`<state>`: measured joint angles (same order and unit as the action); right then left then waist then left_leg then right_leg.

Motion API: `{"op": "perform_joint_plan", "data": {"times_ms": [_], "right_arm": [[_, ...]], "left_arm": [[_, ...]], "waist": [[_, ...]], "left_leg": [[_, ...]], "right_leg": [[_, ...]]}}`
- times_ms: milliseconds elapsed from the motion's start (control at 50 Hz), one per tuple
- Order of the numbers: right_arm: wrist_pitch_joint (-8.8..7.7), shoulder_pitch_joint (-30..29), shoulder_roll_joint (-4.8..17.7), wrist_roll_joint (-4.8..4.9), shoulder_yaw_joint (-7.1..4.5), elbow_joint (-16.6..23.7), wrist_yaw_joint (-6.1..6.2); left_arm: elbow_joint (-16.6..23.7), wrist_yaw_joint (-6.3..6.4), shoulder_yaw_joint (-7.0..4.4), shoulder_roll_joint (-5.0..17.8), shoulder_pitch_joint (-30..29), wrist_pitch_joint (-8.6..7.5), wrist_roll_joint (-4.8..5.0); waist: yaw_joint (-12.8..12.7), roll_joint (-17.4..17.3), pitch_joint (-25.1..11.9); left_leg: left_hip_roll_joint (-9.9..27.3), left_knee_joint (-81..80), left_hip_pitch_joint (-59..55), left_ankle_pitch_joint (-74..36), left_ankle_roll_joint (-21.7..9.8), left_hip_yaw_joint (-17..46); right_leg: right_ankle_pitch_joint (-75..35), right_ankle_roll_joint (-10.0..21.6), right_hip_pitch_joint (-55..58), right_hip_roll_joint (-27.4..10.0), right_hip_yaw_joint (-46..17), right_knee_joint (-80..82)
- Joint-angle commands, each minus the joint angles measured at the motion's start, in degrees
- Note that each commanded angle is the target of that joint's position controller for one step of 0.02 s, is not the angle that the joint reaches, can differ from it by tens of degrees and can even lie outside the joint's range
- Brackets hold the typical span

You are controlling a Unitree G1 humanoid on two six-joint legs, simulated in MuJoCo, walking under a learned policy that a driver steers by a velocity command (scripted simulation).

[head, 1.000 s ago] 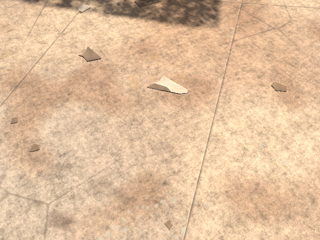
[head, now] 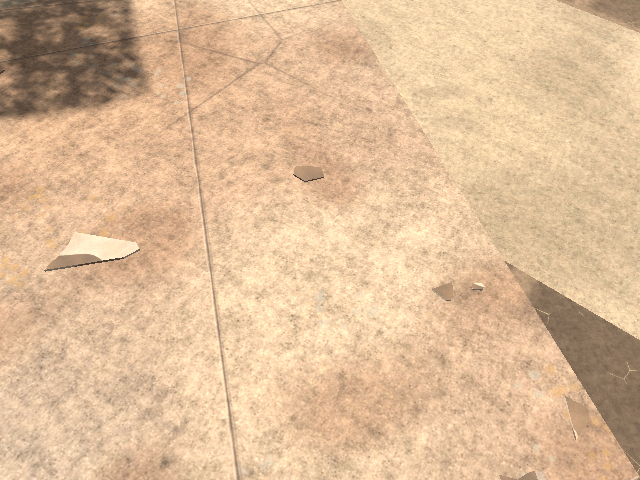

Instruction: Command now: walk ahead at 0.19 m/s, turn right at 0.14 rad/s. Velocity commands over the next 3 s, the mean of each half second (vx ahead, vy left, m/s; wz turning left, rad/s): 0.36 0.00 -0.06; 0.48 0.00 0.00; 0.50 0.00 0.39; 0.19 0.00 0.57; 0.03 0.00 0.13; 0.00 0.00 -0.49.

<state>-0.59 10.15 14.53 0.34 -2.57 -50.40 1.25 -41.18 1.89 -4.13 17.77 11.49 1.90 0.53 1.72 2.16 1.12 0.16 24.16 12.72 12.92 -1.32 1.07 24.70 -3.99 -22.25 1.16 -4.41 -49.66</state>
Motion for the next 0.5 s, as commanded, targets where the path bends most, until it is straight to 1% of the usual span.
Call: {"op": "perform_joint_plan", "data": {"times_ms": [20,40,60,80,100,120,140,160,180,200,220,240,260,280,300,340,380,420,460,480,500], "right_arm": [[-0.39,1.3,13.0,0.39,-2.86,2.3,0.43],[-0.53,2.0,13.4,0.74,-2.99,2.2,0.23],[-0.61,1.7,13.5,1.33,-2.98,2.3,0.01],[-0.64,1.0,13.1,1.8,-2.82,2.4,-0.19],[-0.85,1.0,11.8,1.78,-2.42,2.4,-0.43],[-1.45,0.1,9.1,1.29,-1.52,2.8,-0.78],[-2.36,-2.8,4.3,0.22,-0.07,4.2,-1.51],[-3.73,-5.6,3.9,0.47,0.0,7.4,-1.58],[-4.54,-8.3,8.9,1.37,-1.27,8.1,-1.6],[-4.85,-6.5,10.4,2.18,-1.89,7.5,-2.18],[-4.95,-4.7,9.8,2.2,-1.91,6.1,-2.6],[-5.13,-4.7,9.6,1.61,-1.94,6.0,-2.88],[-5.23,-5.6,9.0,1.14,-1.9,6.1,-3.24],[-5.28,-6.2,7.8,0.89,-1.55,6.2,-3.62],[-5.28,-6.9,6.6,0.72,-1.14,6.4,-3.9],[-5.17,-9.5,4.9,0.33,-0.32,7.4,-4.24],[-5.07,-12.8,4.1,0.54,0.29,8.8,-4.43],[-4.91,-14.7,4.9,0.88,0.37,10.0,-4.65],[-4.95,-14.8,6.3,1.08,0.09,10.7,-4.89],[-5.04,-14.1,7.1,1.06,-0.16,10.8,-4.96],[-5.1,-12.5,8.1,1.01,-0.54,10.6,-4.9]], "left_arm": [[5.5,-0.6,0.0,3.1,-5.7,-2.31,0.66],[5.0,-0.7,-0.12,3.5,-4.9,-2.84,0.81],[4.0,-0.8,-0.22,3.5,-3.1,-3.38,0.86],[2.6,-0.91,-0.26,3.0,-0.7,-3.84,0.78],[1.4,-0.89,-0.44,3.0,1.6,-4.13,0.71],[0.4,-0.65,-0.76,3.8,5.6,-4.35,0.85],[-0.9,-0.22,-1.28,6.0,12.2,-4.44,0.64],[-1.4,-0.87,-3.03,12.7,14.5,-4.47,-0.1],[-1.2,-1.24,-2.63,10.4,14.5,-5.39,-0.57],[-0.9,-1.29,-1.6,7.1,12.4,-6.12,-0.68],[-0.3,-1.45,-1.2,5.9,10.9,-6.62,-0.51],[-0.2,-1.57,-1.09,5.7,9.8,-6.68,-0.05],[0.0,-1.56,-0.8,5.2,9.5,-6.6,-0.17],[0.1,-1.56,-0.69,4.9,9.5,-6.5,-0.37],[0.0,-1.52,-0.77,5.1,9.5,-6.37,-0.34],[-0.4,-1.37,-0.97,5.8,10.2,-6.24,-0.05],[-1.1,-1.26,-1.28,7.0,11.8,-6.29,-0.02],[-2.0,-1.3,-1.55,7.9,13.4,-6.5,0.3],[-2.7,-1.26,-1.77,8.3,13.2,-6.52,0.83],[-3.0,-1.21,-1.88,8.6,13.0,-6.36,0.92],[-3.1,-1.14,-2.02,9.1,12.7,-6.09,0.79]], "waist": [[2.7,-13.6,-0.7],[2.5,-12.8,-0.5],[1.3,-11.8,-0.1],[-0.3,-11.1,0.3],[-1.6,-10.2,0.0],[-3.6,-8.8,-2.3],[-6.3,-1.2,-5.0],[-6.5,12.4,-2.7],[-7.7,9.0,2.2],[-5.8,6.9,4.4],[-4.9,6.5,4.6],[-4.4,5.5,5.3],[-4.2,4.5,5.3],[-4.1,3.8,4.8],[-4.2,3.6,4.3],[-4.9,3.5,4.1],[-5.9,3.9,4.8],[-6.0,4.3,5.6],[-4.8,4.6,6.1],[-3.9,4.6,5.7],[-2.7,5.0,4.4]], "left_leg": [[12.2,-12.2,-3.9,11.7,-10.8,14.3],[12.8,-12.2,-3.5,12.3,-11.1,14.8],[12.7,-12.0,-1.8,12.8,-11.0,14.7],[12.0,-11.1,0.6,12.9,-10.6,13.9],[11.0,-9.4,3.4,12.0,-9.5,13.0],[9.6,-5.7,8.4,11.2,-7.3,11.3],[4.9,7.7,16.5,10.8,-3.7,5.2],[-1.1,18.5,28.5,15.7,-1.0,-3.0],[2.0,28.7,34.0,19.7,-0.9,0.4],[4.2,33.1,37.2,15.7,-1.8,2.1],[5.3,34.6,38.0,11.6,-2.3,2.1],[6.1,34.3,39.4,7.8,-2.2,1.8],[6.8,33.2,38.5,4.5,-1.9,1.6],[6.5,31.8,36.8,1.5,-1.1,0.4],[6.2,29.1,35.0,-1.1,-0.1,-0.6],[5.0,21.7,29.6,-7.2,1.6,-2.2],[3.4,14.6,24.2,-11.8,2.2,-3.3],[2.5,10.9,21.0,-13.4,1.6,-3.1],[2.5,8.2,20.4,-12.5,0.0,-1.9],[2.4,7.3,19.4,-11.4,-0.9,-1.8],[1.5,6.9,16.9,-9.9,-1.8,-2.4]], "right_leg": [[2.0,0.7,-0.1,-0.4,5.2,11.3],[0.7,1.6,2.1,-0.2,5.7,15.3],[-3.6,2.9,5.9,0.1,6.3,20.6],[-8.8,4.3,10.8,0.7,7.3,26.7],[-10.6,5.7,16.2,0.9,7.2,29.8],[-10.7,7.2,24.3,-2.0,3.8,29.7],[-8.3,9.5,33.0,-10.3,-7.0,31.7],[2.0,16.4,32.7,-20.6,-24.5,37.3],[5.7,20.7,30.0,-23.8,-30.0,40.4],[6.6,19.8,29.9,-21.9,-26.5,40.7],[4.6,18.1,30.3,-19.1,-22.2,41.4],[-0.7,17.2,30.5,-18.2,-19.3,42.1],[-7.3,16.4,29.5,-17.1,-16.0,42.6],[-13.2,16.0,27.9,-15.6,-12.6,43.1],[-17.3,15.8,26.4,-14.4,-9.6,43.3],[-21.0,15.3,22.3,-12.1,-4.4,43.5],[-21.1,14.8,18.5,-11.4,-2.0,43.7],[-20.5,14.7,17.7,-13.1,-2.2,44.1],[-22.2,13.9,20.3,-15.2,-2.3,43.1],[-24.8,13.4,22.2,-16.0,-2.3,41.9],[-31.4,12.7,23.7,-16.3,-1.8,39.4]]}}
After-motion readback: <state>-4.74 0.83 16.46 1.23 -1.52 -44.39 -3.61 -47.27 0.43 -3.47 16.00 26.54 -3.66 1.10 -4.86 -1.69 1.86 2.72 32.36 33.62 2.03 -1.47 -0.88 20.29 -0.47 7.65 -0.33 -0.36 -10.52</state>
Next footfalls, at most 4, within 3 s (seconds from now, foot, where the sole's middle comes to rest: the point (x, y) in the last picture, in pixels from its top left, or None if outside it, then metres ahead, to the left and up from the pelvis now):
0.12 right None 0.03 -0.13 -0.78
0.56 left None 0.36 0.13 -0.78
1.10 right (354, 393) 0.68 -0.11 -0.78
1.62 left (226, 307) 0.90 0.19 -0.78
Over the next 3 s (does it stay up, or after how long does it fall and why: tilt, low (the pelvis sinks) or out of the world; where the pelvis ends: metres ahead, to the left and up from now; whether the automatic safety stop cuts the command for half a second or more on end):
stays up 0.92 0.05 0.00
